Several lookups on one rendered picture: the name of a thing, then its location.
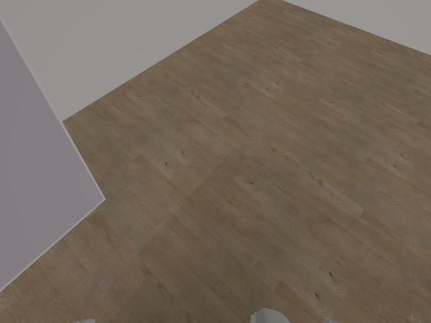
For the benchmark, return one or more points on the right robot thigh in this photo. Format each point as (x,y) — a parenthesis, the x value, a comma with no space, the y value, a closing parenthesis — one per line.
(268,316)

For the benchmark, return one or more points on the fridge door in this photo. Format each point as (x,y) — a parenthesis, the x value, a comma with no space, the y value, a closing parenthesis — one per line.
(45,188)

